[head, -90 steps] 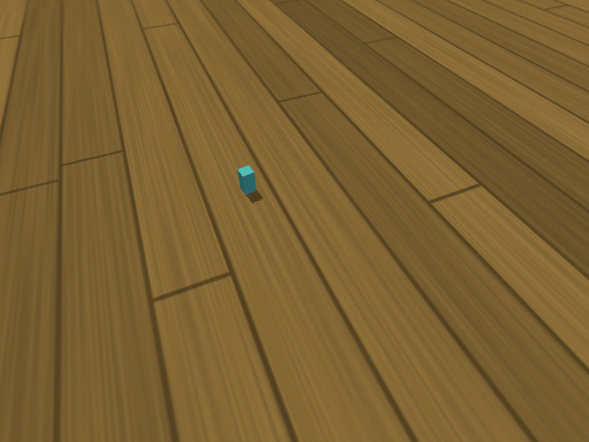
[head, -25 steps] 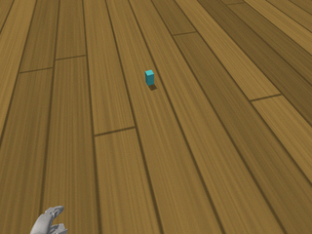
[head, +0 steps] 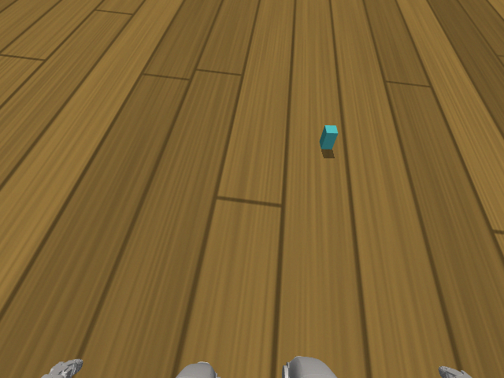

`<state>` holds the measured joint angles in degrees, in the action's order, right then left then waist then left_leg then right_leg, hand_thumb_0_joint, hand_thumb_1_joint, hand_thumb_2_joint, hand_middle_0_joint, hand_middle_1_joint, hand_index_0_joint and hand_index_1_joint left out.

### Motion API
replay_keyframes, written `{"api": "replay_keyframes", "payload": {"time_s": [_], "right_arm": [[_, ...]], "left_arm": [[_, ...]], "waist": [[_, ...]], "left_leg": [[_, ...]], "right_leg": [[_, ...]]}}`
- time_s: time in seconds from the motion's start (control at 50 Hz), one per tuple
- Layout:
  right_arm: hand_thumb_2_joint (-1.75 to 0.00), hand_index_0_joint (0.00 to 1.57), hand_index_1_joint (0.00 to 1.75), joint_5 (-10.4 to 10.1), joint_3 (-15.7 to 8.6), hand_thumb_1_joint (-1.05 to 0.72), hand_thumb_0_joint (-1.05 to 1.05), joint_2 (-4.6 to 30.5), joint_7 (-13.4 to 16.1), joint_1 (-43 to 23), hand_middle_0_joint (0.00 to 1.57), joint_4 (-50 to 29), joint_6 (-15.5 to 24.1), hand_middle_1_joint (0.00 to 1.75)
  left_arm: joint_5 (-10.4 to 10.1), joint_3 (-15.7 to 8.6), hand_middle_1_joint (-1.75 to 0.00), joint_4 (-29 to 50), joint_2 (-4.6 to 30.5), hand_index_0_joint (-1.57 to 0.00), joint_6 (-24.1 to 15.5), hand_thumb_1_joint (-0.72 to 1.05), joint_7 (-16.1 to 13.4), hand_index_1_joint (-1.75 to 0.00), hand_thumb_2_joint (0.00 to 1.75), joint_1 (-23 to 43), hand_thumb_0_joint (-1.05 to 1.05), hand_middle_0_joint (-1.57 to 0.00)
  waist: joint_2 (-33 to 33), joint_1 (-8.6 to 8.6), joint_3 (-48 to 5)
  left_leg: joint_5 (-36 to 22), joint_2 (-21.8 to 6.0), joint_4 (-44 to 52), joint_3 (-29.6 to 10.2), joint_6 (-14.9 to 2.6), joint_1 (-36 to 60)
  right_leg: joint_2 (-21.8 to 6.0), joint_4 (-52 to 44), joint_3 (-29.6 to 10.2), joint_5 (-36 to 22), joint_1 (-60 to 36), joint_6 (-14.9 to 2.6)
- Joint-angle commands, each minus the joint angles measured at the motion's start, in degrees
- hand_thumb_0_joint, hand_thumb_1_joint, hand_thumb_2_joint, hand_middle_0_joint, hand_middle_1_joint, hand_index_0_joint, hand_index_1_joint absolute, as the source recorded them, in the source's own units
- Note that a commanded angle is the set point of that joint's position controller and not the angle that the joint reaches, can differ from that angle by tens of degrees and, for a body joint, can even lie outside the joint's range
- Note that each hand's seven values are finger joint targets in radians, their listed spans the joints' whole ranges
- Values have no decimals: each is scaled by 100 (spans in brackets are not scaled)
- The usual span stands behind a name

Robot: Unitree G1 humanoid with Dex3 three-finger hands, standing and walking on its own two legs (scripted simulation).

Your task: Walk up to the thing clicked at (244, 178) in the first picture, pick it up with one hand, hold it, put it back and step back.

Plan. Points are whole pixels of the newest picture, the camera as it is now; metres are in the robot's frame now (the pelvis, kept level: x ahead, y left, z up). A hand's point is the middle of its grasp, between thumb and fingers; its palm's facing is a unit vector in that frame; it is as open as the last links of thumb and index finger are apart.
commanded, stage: walk up
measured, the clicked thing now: (328, 137) +1.33 -0.45 -0.69
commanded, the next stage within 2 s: stand in 1.44 s
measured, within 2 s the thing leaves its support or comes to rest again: neither
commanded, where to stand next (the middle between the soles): +0.06 -0.01 m, yaw +23 degrees
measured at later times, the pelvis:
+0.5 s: pelvis -0.02 -0.01 -0.01, yaw +16 degrees
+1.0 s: pelvis -0.01 -0.02 +0.00, yaw +24 degrees
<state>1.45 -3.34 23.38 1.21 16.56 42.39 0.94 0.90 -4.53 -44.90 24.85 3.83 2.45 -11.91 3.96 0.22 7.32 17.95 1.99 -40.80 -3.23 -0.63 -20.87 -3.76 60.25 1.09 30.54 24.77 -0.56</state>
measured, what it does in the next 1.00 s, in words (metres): steps on the spot, turning left: right foot, then left foot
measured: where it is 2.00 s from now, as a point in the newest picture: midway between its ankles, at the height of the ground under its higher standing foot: outside the picture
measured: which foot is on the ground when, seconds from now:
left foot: down 0.00-0.16, up 0.18-0.44, down 0.46-1.00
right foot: up 0.00-0.12, down 0.14-0.48, up 0.50-0.70, down 0.72-1.00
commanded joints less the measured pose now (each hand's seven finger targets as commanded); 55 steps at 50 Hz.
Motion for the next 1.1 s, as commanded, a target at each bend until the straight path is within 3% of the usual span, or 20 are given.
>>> {"api": "replay_keyframes", "payload": {"time_s": [0.0, 0.06, 0.1, 0.12, 0.14, 0.16, 0.2, 0.24, 0.34, 0.42, 0.44, 0.46, 0.48, 0.56, 0.68, 0.74, 0.82, 0.88, 0.98, 1.08], "right_arm": [[-90, 20, 30, 46, -492, -90, 0, 1601, 103, 203, 20, -623, 126, 30], [-90, 20, 30, 52, -484, -90, 0, 1583, 59, -21, 20, -760, 45, 30], [-90, 20, 30, -16, -402, -90, 0, 1365, 35, -319, 20, -873, -63, 30], [-90, 20, 30, -66, -302, -90, 0, 1008, 50, -467, 20, -980, -95, 30], [-90, 20, 30, -39, -291, -90, 0, 883, 73, -338, 20, -1001, -118, 30], [-90, 20, 30, 11, -416, -90, 0, 1220, 154, -217, 20, -874, -143, 30], [-90, 20, 30, -13, -510, -90, 0, 1462, 9, -134, 20, -551, -143, 30], [-90, 20, 30, -47, -474, -90, 0, 1278, -150, -22, 20, -485, -111, 30], [-90, 20, 30, -46, -390, -90, 0, 1000, -253, -496, 20, -412, -31, 30], [-90, 20, 30, -50, -408, -90, 0, 991, -132, 328, 20, 88, 130, 30], [-90, 20, 30, 5, -510, -90, 0, 1303, -80, 457, 20, 119, 174, 30], [-90, 20, 30, 72, -589, -90, 0, 1931, -45, 291, 20, -99, 213, 30], [-90, 20, 30, -12, -633, -90, 0, 2187, -22, 217, 20, -80, 201, 30], [-90, 20, 30, -78, -348, -90, 0, 1536, 47, -443, 20, -70, 222, 30], [-90, 20, 30, -112, -188, -90, 0, 1252, -17, -693, 20, -26, 70, 30], [-90, 20, 30, -144, -209, -90, 0, 1079, 22, -471, 20, 189, 16, 30], [-90, 20, 30, -133, -231, -90, 0, 1023, -57, -192, 20, 578, 136, 30], [-90, 20, 30, -102, -228, -90, 0, 1467, -54, -508, 20, 562, 232, 30], [-90, 20, 30, -164, 1, -90, 0, 988, -64, -1016, 20, 782, 170, 30], [-90, 20, 30, -161, 22, -90, 0, 997, -82, -999, 20, 1134, 160, 30]], "left_arm": [[-12, -329, -30, 537, 851, -20, -256, 90, -114, -30, 90, -143, 0, -20], [-34, -324, -30, 519, 766, -20, -367, 90, -196, -30, 90, -378, 0, -20], [10, -363, -30, 378, 808, -20, -486, 90, -263, -30, 90, -784, 0, -20], [116, -470, -30, 394, 1274, -20, -532, 90, -306, -30, 90, -997, 0, -20], [188, -574, -30, 562, 1879, -20, -574, 90, -304, -30, 90, -616, 0, -20], [143, -592, -30, 692, 2133, -20, -567, 90, -289, -30, 90, -1, 0, -20], [44, -436, -30, 620, 1444, -20, -615, 90, -325, -30, 90, 161, 0, -20], [148, -427, -30, 501, 1478, -20, -653, 90, -347, -30, 90, 34, 0, -20], [176, -441, -30, 551, 1543, -20, -658, 90, -265, -30, 90, -496, 0, -20], [24, -275, -30, 636, 1250, -20, -483, 90, -217, -30, 90, -394, 0, -20], [5, -157, -30, 620, 911, -20, -448, 90, -215, -30, 90, -555, 0, -20], [-64, -56, -30, 804, 574, -20, -416, 90, -211, -30, 90, -452, 0, -20], [-35, -221, -30, 659, 1181, -20, -387, 90, -330, -30, 90, -66, 0, -20], [-74, -226, -30, 57, 1106, -20, -427, 90, -271, -30, 90, -775, 0, -20], [21, -219, -30, -187, 942, -20, -523, 90, -268, -30, 90, -755, 0, -20], [121, -297, -30, -4, 1668, -20, -581, 90, -255, -30, 90, 108, 0, -20], [48, -84, -30, -154, 1169, -20, -565, 90, -236, -30, 90, 330, 0, -20], [-67, -57, -30, -379, 922, -20, -482, 90, -229, -30, 90, 76, 0, -20], [-54, -2, -30, -671, 1092, -20, -658, 90, -269, -30, 90, 103, 0, -20], [-85, 98, -30, -825, 952, -20, -605, 90, -269, -30, 90, 615, 0, -20]], "waist": [[-1306, -48, -905], [-1418, 56, -1165], [-1118, 372, -1194], [-24, 545, -965], [985, 342, -692], [1119, 143, -590], [-184, 4, -140], [568, 43, -228], [1057, 386, -520], [313, -50, -1033], [-553, -150, -1158], [-2023, -129, -1054], [-1501, -330, -823], [-1316, 183, -503], [-1122, 259, -710], [574, 9, -374], [175, -162, -430], [-720, 122, -632], [-612, 142, -807], [-418, 61, -934]], "left_leg": [[-2489, -1287, 1062, -1839, -1266, 347], [-2752, -1108, 681, -1930, -1197, 208], [-2388, -647, -5, -1621, -760, -403], [-1243, -52, -1012, -1095, -403, -1169], [1530, 666, -2098, -400, -50, -2042], [1987, 156, -3195, -637, 1, -1937], [994, -62, -3226, -665, 81, -1628], [604, -194, -2571, -298, 114, -1480], [1050, -90, -636, 339, 99, -847], [-234, 277, 1172, 659, -54, 1200], [-20, -207, 1448, -325, -318, 1869], [410, -1840, 2106, -3222, -1057, 1755], [577, -2251, 2258, -3773, -1706, 657], [-545, -1403, 1576, -1877, -1188, -13], [-223, -807, 889, -1316, -697, -678], [1428, 93, -1013, -53, -65, -164], [-49, -114, 682, -327, -235, 847], [309, -1348, 1750, -2595, -1030, 71], [-1246, -368, 889, -862, -214, 246], [-1524, -571, 1315, -1032, -280, 674]], "right_leg": [[125, -541, -76, 12, -75, -30], [348, -1403, 26, -239, -609, -115], [395, -2825, -15, -1122, -1496, -283], [-566, -3676, -1330, -779, -1719, -533], [-2215, -4420, -3375, -862, -1570, -1282], [-2979, -4640, -4259, -1274, -1001, -2059], [-1932, -4090, -2099, -1516, -826, -1519], [-1321, -3722, -1127, -1690, -1094, -1123], [-1301, -3305, -511, -2468, -1664, -1207], [-1083, -1760, 97, -2517, -770, -743], [-841, -797, 327, -1576, 29, -423], [8, -222, 371, 276, 1277, -2], [-241, 46, -367, 870, 667, -47], [-339, -564, -261, -224, -66, -102], [192, -2819, 127, -1055, -1580, -224], [-1855, -4198, -2371, -53, -235, -1334], [-909, -3174, -773, -1476, -34, -625], [86, -2115, -195, -205, -687, -136], [-591, -3521, -755, -1909, -1352, -470], [-396, -3468, -309, -1970, -1465, -277]]}}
